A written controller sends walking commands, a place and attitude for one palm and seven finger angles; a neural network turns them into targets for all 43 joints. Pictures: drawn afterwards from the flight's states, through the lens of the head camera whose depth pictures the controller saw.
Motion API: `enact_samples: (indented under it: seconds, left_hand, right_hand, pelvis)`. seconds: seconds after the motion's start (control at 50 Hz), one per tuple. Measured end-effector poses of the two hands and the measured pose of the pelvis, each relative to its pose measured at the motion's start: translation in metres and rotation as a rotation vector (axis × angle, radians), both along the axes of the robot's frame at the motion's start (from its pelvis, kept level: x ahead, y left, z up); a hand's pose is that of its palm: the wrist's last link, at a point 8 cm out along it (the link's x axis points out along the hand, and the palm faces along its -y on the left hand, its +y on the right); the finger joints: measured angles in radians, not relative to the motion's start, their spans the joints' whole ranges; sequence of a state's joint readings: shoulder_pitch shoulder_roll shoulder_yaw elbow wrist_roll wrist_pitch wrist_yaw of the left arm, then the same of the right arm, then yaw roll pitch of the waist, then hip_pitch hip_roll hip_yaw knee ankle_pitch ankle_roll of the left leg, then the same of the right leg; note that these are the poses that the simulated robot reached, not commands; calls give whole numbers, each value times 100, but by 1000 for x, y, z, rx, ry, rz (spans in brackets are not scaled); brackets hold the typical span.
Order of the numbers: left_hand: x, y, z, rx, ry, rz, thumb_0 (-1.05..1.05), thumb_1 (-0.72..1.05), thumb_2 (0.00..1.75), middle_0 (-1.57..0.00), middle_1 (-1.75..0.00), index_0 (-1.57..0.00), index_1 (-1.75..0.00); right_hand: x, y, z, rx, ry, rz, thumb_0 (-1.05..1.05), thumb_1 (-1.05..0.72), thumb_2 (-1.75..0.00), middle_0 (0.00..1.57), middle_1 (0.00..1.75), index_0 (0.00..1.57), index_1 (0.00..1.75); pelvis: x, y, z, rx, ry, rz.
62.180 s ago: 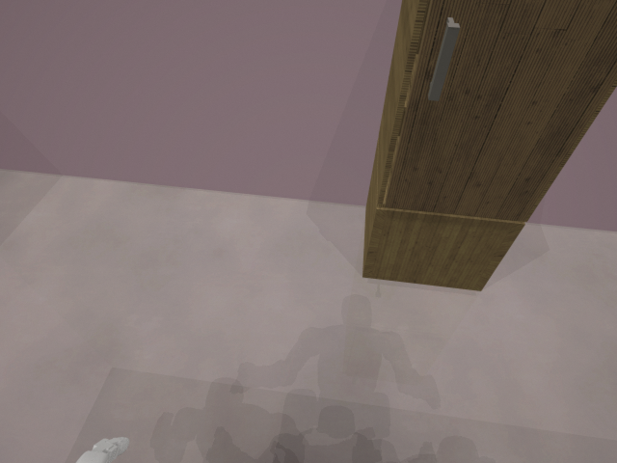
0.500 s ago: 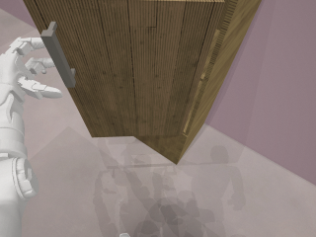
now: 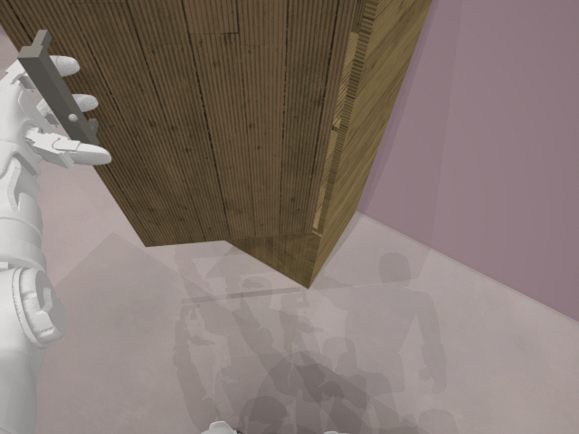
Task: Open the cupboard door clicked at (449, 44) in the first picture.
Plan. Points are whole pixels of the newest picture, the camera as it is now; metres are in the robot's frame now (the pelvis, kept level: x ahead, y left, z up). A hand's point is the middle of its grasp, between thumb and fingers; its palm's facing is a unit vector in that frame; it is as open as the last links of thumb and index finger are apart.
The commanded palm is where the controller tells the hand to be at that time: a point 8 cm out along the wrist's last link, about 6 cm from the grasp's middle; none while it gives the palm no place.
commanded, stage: slide the fingers in behind the handle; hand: left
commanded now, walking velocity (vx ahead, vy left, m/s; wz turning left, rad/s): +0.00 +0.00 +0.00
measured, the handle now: (68, 96) +0.54 +0.26 +0.15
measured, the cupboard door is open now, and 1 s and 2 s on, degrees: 38 38 48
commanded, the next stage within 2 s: close the thumb around the handle in 0.58 s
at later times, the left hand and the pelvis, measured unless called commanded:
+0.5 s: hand (66, 124) +0.49 +0.25 +0.15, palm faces +0.05 -1.00 +0.02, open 13.9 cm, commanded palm +0.46 +0.29 +0.14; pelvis +0.01 +0.01 +0.00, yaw +0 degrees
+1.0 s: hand (73, 123) +0.48 +0.24 +0.15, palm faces +0.07 -1.00 +0.01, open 11.1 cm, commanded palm +0.45 +0.29 +0.14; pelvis +0.00 +0.02 +0.00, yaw +0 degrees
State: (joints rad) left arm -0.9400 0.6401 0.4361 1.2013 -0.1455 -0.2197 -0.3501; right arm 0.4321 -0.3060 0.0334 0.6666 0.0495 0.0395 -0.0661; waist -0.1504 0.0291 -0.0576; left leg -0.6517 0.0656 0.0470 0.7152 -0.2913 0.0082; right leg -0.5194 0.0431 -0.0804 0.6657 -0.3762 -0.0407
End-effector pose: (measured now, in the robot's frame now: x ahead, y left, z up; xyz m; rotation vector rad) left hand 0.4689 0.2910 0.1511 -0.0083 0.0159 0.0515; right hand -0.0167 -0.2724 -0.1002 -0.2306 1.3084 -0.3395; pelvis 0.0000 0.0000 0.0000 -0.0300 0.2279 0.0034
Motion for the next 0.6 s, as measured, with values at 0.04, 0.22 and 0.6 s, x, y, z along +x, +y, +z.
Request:
enact_samples:
  seconds: [0.04, 0.22, 0.6]
  left_hand:
    - [0, -1, -1, -9, 5, 0, -1, -49, 30, -30, -120, -31, -121]
    - [2, 1, -2, -4, 5, -2, -1, -50, 30, -31, -121, -32, -122]
    - [-7, 7, -3, -11, -30, -6, -1, -50, 30, -30, -120, -30, -120]
  right_hand:
    - [-2, -1, 0, 1, 5, -5, 0, -91, -89, 21, 29, 20, 30]
    - [15, 2, 2, 7, -29, 5, 0, -91, -89, 21, 29, 20, 30]
    - [69, 25, 0, 31, -142, 68, 0, -91, -89, 21, 29, 20, 30]
  pelvis:
    - [1, -1, 0, 0, 1, -1]
    - [6, 1, 2, 0, 3, -1]
    - [14, 18, 2, -4, -18, 3]
